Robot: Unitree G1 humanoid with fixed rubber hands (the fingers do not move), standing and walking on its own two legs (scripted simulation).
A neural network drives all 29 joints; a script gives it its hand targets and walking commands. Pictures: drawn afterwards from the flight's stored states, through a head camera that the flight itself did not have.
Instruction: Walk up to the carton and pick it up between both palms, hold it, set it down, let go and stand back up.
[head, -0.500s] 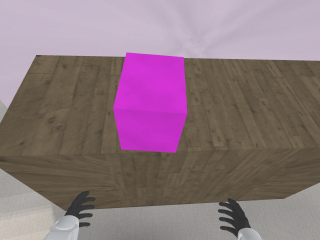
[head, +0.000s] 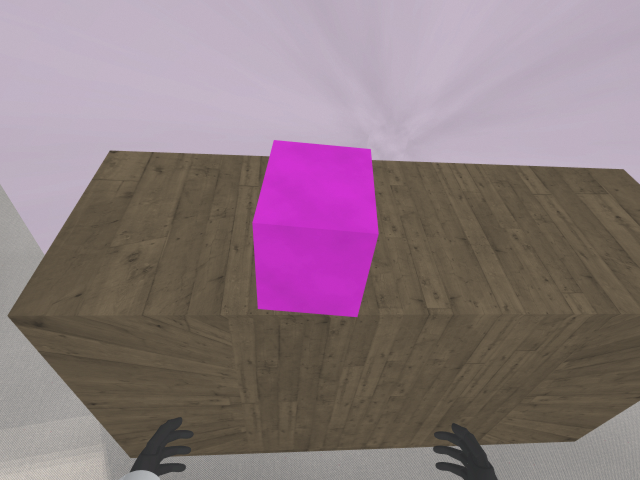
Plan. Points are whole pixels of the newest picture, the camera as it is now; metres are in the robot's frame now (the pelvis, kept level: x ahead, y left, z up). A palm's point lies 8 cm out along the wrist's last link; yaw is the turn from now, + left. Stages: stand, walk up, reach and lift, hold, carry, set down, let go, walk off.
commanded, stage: let go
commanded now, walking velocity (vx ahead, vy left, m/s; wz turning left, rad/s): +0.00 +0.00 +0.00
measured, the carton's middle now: (315, 227) +0.50 +0.02 +0.03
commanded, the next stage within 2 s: stand in 0.26 s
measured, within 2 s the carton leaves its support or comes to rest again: neither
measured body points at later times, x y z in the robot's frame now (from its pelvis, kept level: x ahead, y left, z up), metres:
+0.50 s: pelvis +0.01 +0.01 +0.00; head +0.00 +0.00 +0.45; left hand +0.04 +0.25 -0.14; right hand +0.07 -0.21 -0.16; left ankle +0.04 +0.10 -0.74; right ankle +0.00 -0.10 -0.74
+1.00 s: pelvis +0.05 +0.01 +0.00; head +0.03 +0.01 +0.45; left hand +0.02 +0.21 -0.16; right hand +0.03 -0.18 -0.17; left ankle +0.04 +0.10 -0.74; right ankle +0.00 -0.10 -0.74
